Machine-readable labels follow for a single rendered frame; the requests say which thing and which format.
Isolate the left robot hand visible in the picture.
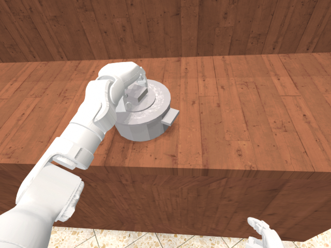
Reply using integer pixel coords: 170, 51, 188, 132
98, 61, 148, 113

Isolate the right robot hand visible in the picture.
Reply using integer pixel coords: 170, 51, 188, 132
246, 217, 285, 248

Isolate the robot left upper arm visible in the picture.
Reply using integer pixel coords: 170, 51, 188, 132
0, 162, 84, 248

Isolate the pot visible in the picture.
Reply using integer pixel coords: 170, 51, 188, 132
115, 106, 179, 142

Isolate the lid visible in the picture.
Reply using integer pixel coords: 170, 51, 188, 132
116, 79, 171, 127

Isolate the robot left forearm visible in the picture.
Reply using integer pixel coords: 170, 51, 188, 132
16, 73, 125, 204

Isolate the knob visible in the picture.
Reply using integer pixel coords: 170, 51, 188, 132
125, 84, 148, 103

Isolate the table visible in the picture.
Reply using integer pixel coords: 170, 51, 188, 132
0, 0, 331, 242

